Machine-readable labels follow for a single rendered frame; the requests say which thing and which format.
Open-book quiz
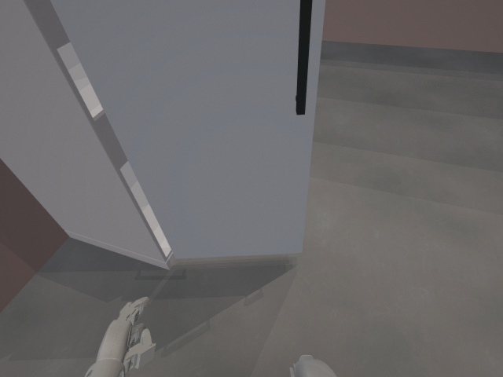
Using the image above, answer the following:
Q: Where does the fridge door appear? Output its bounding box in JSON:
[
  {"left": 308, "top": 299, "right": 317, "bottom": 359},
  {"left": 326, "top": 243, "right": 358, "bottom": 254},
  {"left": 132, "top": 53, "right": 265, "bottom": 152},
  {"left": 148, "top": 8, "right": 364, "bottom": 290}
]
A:
[{"left": 50, "top": 0, "right": 325, "bottom": 259}]

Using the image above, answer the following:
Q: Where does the left robot forearm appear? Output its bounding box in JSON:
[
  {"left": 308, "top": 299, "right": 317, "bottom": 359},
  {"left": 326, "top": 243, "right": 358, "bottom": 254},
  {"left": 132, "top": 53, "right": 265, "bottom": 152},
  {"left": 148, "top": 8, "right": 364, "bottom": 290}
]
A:
[{"left": 85, "top": 359, "right": 125, "bottom": 377}]

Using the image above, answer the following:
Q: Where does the handle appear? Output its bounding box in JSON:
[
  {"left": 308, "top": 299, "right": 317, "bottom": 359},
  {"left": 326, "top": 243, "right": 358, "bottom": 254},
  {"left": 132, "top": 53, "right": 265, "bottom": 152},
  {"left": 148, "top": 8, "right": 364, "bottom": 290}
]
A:
[{"left": 296, "top": 0, "right": 312, "bottom": 115}]

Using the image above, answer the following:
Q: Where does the robot left hand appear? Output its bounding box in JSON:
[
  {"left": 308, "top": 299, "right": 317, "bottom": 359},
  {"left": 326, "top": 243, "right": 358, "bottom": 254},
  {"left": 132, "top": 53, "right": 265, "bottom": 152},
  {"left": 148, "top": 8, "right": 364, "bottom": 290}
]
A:
[{"left": 96, "top": 297, "right": 156, "bottom": 374}]

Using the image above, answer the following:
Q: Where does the robot right thigh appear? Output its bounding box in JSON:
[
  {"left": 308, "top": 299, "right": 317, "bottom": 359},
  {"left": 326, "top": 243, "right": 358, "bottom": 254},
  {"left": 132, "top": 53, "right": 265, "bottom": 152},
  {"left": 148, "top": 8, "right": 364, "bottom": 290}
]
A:
[{"left": 288, "top": 359, "right": 338, "bottom": 377}]

